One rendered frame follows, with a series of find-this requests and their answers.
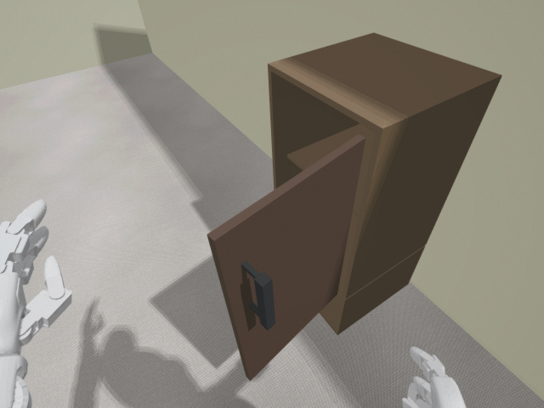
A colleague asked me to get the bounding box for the cupboard door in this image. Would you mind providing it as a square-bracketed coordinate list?
[207, 134, 366, 381]

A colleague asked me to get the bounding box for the robot left hand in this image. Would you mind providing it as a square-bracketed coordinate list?
[0, 199, 71, 355]

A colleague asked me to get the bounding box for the handle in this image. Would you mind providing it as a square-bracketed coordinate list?
[241, 261, 275, 331]

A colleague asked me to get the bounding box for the robot right hand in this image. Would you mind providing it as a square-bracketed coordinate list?
[402, 347, 466, 408]

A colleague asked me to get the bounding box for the left robot forearm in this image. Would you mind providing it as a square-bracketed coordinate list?
[0, 354, 32, 408]

